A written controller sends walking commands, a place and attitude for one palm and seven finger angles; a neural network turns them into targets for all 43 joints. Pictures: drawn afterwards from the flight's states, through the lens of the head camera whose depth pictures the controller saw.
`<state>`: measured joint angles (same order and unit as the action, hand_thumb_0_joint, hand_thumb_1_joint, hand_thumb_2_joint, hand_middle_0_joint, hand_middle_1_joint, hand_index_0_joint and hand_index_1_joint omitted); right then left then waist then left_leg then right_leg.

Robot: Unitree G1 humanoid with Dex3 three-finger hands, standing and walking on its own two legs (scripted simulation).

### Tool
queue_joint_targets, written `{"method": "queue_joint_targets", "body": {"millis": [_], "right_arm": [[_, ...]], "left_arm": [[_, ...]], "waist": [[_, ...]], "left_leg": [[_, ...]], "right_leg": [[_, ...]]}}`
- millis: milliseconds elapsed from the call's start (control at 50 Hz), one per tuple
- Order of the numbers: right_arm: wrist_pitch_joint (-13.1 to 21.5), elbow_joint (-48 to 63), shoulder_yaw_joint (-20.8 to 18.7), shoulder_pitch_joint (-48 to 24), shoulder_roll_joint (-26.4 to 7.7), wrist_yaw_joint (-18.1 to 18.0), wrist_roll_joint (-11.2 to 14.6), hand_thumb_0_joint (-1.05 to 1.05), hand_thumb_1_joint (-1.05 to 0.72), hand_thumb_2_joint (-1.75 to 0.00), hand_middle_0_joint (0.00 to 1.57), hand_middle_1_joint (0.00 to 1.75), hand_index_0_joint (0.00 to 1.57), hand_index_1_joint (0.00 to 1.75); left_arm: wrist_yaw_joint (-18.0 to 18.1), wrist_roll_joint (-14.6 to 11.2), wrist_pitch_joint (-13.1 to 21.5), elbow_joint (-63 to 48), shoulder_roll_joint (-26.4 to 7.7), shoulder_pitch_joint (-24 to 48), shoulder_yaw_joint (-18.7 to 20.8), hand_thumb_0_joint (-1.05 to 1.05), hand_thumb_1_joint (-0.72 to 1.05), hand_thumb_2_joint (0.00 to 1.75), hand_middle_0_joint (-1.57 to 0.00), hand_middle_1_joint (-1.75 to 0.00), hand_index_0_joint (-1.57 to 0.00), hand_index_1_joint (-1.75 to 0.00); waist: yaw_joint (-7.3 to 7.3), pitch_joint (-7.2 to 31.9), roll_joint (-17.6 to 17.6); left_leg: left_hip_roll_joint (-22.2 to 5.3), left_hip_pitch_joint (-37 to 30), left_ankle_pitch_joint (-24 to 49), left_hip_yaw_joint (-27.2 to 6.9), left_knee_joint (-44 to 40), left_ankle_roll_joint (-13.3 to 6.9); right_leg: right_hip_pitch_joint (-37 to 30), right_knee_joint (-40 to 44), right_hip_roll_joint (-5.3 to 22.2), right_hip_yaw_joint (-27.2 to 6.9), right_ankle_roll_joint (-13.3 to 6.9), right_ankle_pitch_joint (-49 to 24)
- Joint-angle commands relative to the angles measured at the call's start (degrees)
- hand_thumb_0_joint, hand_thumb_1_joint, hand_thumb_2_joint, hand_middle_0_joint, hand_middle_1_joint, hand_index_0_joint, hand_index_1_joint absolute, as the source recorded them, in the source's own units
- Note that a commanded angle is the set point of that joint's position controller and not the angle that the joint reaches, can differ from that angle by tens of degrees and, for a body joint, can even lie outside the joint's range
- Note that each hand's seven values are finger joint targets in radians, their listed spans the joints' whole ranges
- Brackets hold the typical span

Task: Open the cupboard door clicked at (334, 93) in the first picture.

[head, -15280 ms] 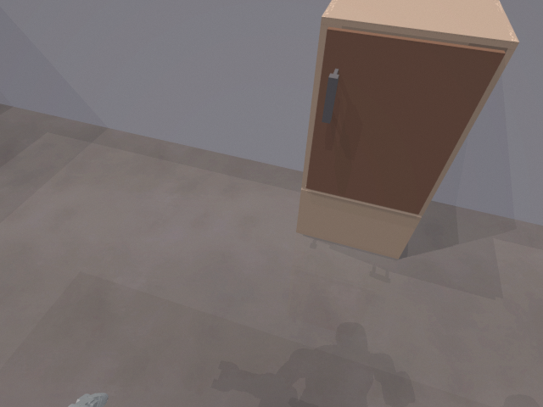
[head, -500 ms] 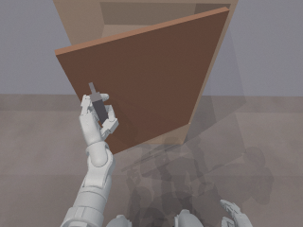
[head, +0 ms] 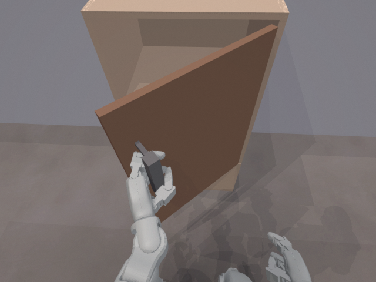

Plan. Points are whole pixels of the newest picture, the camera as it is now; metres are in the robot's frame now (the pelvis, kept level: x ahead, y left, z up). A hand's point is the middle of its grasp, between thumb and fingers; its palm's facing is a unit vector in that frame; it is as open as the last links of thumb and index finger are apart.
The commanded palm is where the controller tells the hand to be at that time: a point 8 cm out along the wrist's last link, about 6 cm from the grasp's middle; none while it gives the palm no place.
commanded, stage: open thumb and fingers to let go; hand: left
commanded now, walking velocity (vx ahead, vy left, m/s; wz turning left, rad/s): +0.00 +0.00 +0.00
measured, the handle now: (150, 169) +0.34 +0.10 +0.04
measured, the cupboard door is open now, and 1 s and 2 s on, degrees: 42 41 43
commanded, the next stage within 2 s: slide the hand sideways off the handle in 0.74 s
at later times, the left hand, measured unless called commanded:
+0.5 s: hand (162, 179) +0.32 +0.07 +0.05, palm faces +0.35 -0.94 +0.00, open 13.3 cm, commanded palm +0.28 +0.11 +0.04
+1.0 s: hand (158, 196) +0.28 +0.07 +0.04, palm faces -0.10 -0.99 -0.09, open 15.7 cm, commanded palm +0.27 +0.11 +0.04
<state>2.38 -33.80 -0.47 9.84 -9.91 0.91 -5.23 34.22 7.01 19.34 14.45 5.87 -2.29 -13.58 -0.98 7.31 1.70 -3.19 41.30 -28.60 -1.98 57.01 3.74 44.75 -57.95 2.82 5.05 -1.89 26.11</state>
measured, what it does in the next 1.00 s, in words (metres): stands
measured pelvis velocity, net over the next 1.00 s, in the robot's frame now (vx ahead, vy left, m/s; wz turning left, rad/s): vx -0.02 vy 0.03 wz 0.00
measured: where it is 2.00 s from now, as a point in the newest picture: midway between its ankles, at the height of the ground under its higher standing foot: outside the picture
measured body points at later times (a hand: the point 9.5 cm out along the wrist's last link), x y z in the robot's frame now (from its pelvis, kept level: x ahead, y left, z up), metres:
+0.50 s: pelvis -0.02 +0.01 +0.00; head +0.04 -0.01 +0.44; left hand +0.29 +0.12 +0.05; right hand +0.14 -0.22 -0.12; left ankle -0.01 +0.16 -0.67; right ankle +0.02 -0.10 -0.67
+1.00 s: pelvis -0.02 +0.03 -0.01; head +0.04 +0.02 +0.44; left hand +0.28 +0.13 +0.05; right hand +0.15 -0.19 -0.11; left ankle -0.01 +0.16 -0.67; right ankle +0.02 -0.10 -0.67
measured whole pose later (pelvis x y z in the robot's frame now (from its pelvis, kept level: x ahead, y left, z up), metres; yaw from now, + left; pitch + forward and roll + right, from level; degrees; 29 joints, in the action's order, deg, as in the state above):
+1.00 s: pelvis -0.02 +0.03 -0.01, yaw +0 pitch +12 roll +0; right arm 2.4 -31.8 0.2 12.4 -11.2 0.3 -2.5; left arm 10.2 3.7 22.2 16.1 -1.8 2.7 -13.9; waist 0.0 6.1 2.0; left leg -1.3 44.6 -28.7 -1.4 61.0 1.2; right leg 46.9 -59.5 4.5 4.0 0.4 24.7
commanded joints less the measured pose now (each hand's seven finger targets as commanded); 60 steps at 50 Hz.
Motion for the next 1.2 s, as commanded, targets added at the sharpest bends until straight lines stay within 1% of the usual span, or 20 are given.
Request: {"method": "queue_joint_targets", "body": {"millis": [0,40,300,340,540,620,640,700,760,820,840,860,880,920,940,980,1020,1100,1140,1180], "right_arm": [[2.4,7.1,-1.7,-3.6,-4.5,-0.8,0.2,0.00,-0.90,-0.90,0.20,0.30,0.20,0.30],[2.4,6.8,-1.8,-3.5,-4.5,-0.9,0.1,0.00,-0.90,-0.90,0.20,0.30,0.20,0.30],[2.0,7.2,-2.1,-3.3,-5.3,-1.2,0.3,0.00,-0.90,-0.90,0.20,0.30,0.20,0.30],[1.9,7.1,-2.0,-3.3,-5.3,-1.3,0.3,0.00,-0.90,-0.90,0.20,0.30,0.20,0.30],[1.7,6.7,-2.1,-2.8,-5.8,-1.2,0.1,0.00,-0.90,-0.90,0.20,0.30,0.20,0.30],[1.5,6.9,-2.1,-2.4,-5.7,-0.7,0.1,0.00,-0.90,-0.90,0.20,0.30,0.20,0.30],[1.5,7.0,-2.1,-2.4,-5.6,-0.4,0.2,0.00,-0.90,-0.90,0.20,0.30,0.20,0.30],[1.7,6.9,-2.1,-2.2,-5.9,-0.4,0.1,0.00,-0.90,-0.90,0.20,0.30,0.20,0.30],[1.7,7.1,-2.1,-2.5,-5.7,0.1,0.2,0.00,-0.90,-0.90,0.20,0.30,0.20,0.30],[1.6,7.1,-2.1,-2.8,-5.8,0.1,0.3,0.00,-0.90,-0.90,0.20,0.30,0.20,0.30],[1.5,5.8,-2.3,1.8,-7.6,0.1,0.5,0.00,-0.90,-0.90,0.20,0.30,0.20,0.30],[1.7,7.8,-2.5,2.0,-7.3,-0.2,1.2,0.00,-0.90,-0.90,0.20,0.30,0.20,0.30],[1.8,8.4,-2.5,1.7,-7.6,-0.5,1.5,0.00,-0.90,-0.90,0.20,0.30,0.20,0.30],[2.4,10.0,-1.9,1.7,-7.8,-1.1,3.1,0.00,-0.90,-0.90,0.20,0.30,0.20,0.30],[2.7,10.9,-1.6,1.2,-7.6,-1.4,4.0,0.00,-0.90,-0.90,0.20,0.30,0.20,0.30],[3.4,12.0,-1.0,0.3,-7.7,-1.9,5.1,0.00,-0.90,-0.90,0.20,0.30,0.20,0.30],[3.9,12.4,-0.9,0.1,-7.9,-1.9,5.2,0.00,-0.90,-0.90,0.20,0.30,0.20,0.30],[4.0,14.1,-1.3,0.5,-7.9,-0.7,4.4,0.00,-0.90,-0.90,0.20,0.30,0.20,0.30],[3.6,14.9,-1.2,0.4,-7.5,0.0,4.1,0.00,-0.90,-0.90,0.20,0.30,0.20,0.30],[3.2,15.3,-1.3,0.3,-7.8,0.1,3.9,0.00,-0.90,-0.90,0.20,0.30,0.20,0.30]], "left_arm": [[0.9,0.3,3.6,-11.5,3.1,14.7,3.6,0.00,0.55,0.75,-0.38,-1.31,-0.38,-1.31],[0.3,-0.3,3.8,-10.1,3.3,14.8,3.9,0.00,0.41,0.69,-0.36,-1.30,-0.36,-1.30],[-0.9,-0.1,5.3,-7.4,2.2,19.4,4.6,0.00,-0.50,0.30,-0.30,-1.20,-0.30,-1.20],[-0.4,-0.2,5.3,-6.9,2.7,21.2,4.3,0.00,-0.50,0.30,-0.30,-1.20,-0.30,-1.20],[0.8,0.3,4.6,-3.5,3.9,24.0,4.1,0.00,-0.50,0.30,-0.22,-0.70,-0.22,-0.70],[1.4,1.0,4.1,-4.0,5.5,22.8,2.9,0.00,-0.50,0.30,-0.18,-0.50,-0.18,-0.50],[1.3,0.9,3.8,-4.2,7.5,22.6,1.3,0.00,-0.50,0.30,-0.18,-0.45,-0.18,-0.45],[1.8,1.0,3.6,-4.7,7.4,24.1,1.1,0.00,-0.50,0.30,-0.15,-0.30,-0.15,-0.30],[1.9,1.2,2.8,-4.8,9.4,23.0,-0.6,0.00,-0.50,0.30,-0.15,-0.30,-0.15,-0.30],[2.3,1.4,2.6,-6.0,8.9,24.2,-0.4,0.00,-0.50,0.30,-0.15,-0.30,-0.15,-0.30],[-10.0,8.4,4.4,-7.2,3.8,21.5,-13.2,0.00,-0.50,0.30,-0.15,-0.30,-0.15,-0.30],[-16.5,6.0,6.7,-10.2,-0.8,23.3,-8.4,0.00,-0.50,0.30,-0.15,-0.30,-0.15,-0.30],[-21.6,4.8,7.9,-12.4,-2.7,23.6,-8.0,0.00,-0.50,0.30,-0.15,-0.30,-0.15,-0.30],[-30.5,-0.1,7.8,-13.6,-3.4,23.4,-8.1,0.00,-0.50,0.30,-0.15,-0.30,-0.15,-0.30],[-32.9,-3.9,6.9,-13.3,-2.4,21.6,-6.8,0.00,-0.50,0.30,-0.15,-0.30,-0.15,-0.30],[-34.1,-9.4,4.5,-12.4,-0.8,20.6,-4.4,0.00,-0.50,0.30,-0.15,-0.30,-0.15,-0.30],[-32.3,-11.5,3.1,-12.4,-1.6,18.3,-0.6,0.00,-0.50,0.30,-0.15,-0.30,-0.15,-0.30],[-28.1,-8.9,3.7,-16.2,-4.5,9.2,2.1,0.00,-0.50,0.30,-0.15,-0.30,-0.15,-0.30],[-27.0,-6.9,4.1,-18.8,-3.7,7.9,0.4,0.00,-0.50,0.30,-0.15,-0.30,-0.15,-0.30],[-26.5,-5.9,4.3,-19.4,-5.2,7.7,1.0,0.00,-0.50,0.30,-0.15,-0.30,-0.15,-0.30]], "waist": [[0.00,15.5,-7.5],[-0.18,15.7,-9.3],[-0.36,14.4,-7.4],[-0.69,14.6,-7.9],[-0.70,15.5,-7.3],[-0.13,16.5,-5.0],[-0.59,16.0,-5.0],[-0.82,16.3,-6.1],[-0.66,15.7,-5.2],[-0.60,16.4,-4.7],[-5.58,14.7,-7.1],[-3.66,17.3,-5.8],[-3.26,19.2,-4.2],[-3.57,17.4,-2.1],[-3.12,15.7,-1.9],[-2.95,11.7,-4.2],[-1.54,11.9,-5.2],[1.12,15.2,-5.7],[0.63,14.3,-4.0],[0.28,12.8,-5.0]], "left_leg": [[4.8,-0.1,10.7,2.7,-4.7,-3.4],[4.8,0.6,10.3,2.8,-4.4,-3.4],[4.6,1.1,7.9,2.7,-4.9,-3.7],[4.7,1.3,7.2,2.7,-5.0,-3.7],[4.4,0.2,7.7,2.7,-6.0,-3.7],[4.1,-1.2,10.6,2.5,-6.5,-3.4],[4.0,-1.7,10.9,2.5,-6.5,-3.4],[3.8,-1.7,11.1,1.9,-6.4,-3.3],[3.6,-2.2,11.6,1.7,-6.7,-3.1],[3.6,-2.6,11.4,1.5,-6.7,-3.1],[3.3,-4.3,12.4,1.6,-4.8,-4.4],[3.7,-3.1,13.0,1.5,-4.4,-4.7],[3.9,-3.9,12.9,1.6,-4.2,-4.7],[4.1,-4.4,10.7,1.3,-4.9,-4.8],[4.1,-4.2,8.9,1.1,-5.6,-4.6],[4.1,-3.1,5.5,0.5,-7.0,-4.4],[4.2,-2.9,5.7,0.2,-7.7,-4.0],[4.3,-2.5,10.9,0.5,-6.9,-3.7],[4.1,-2.4,10.9,1.0,-6.4,-3.6],[4.0,-1.0,8.2,1.0,-6.0,-3.8]], "right_leg": [[-15.3,11.6,-0.5,-5.2,1.1,-12.6],[-16.1,12.0,0.0,-6.1,1.6,-12.8],[-13.4,12.0,-0.3,-5.6,1.0,-7.5],[-13.1,12.0,-0.3,-5.6,1.1,-6.3],[-11.6,10.7,-1.2,-3.4,0.7,-6.7],[-11.6,9.0,-1.8,-1.9,0.1,-10.1],[-10.8,8.7,-2.0,-1.4,0.1,-10.3],[-10.4,8.4,-2.2,-1.1,0.0,-10.1],[-9.7,7.7,-2.3,-0.3,-0.2,-10.1],[-9.4,7.4,-2.4,-0.3,-0.3,-9.6],[-7.2,7.2,-1.9,-1.9,-0.1,-14.4],[-9.3,6.5,-1.3,-2.3,-0.4,-16.4],[-10.5,5.9,-1.1,-2.9,-0.5,-16.9],[-9.8,6.3,-1.1,-2.7,-0.4,-14.5],[-9.3,7.0,-1.4,-2.2,-0.3,-12.0],[-8.1,8.4,-1.8,-1.4,0.1,-6.8],[-8.3,8.0,-1.9,-0.8,0.2,-5.9],[-10.6,5.6,-1.7,-0.8,-0.2,-10.2],[-9.6,5.1,-1.7,-0.9,-0.3,-10.5],[-8.3,5.4,-1.7,-1.3,-0.2,-7.8]]}}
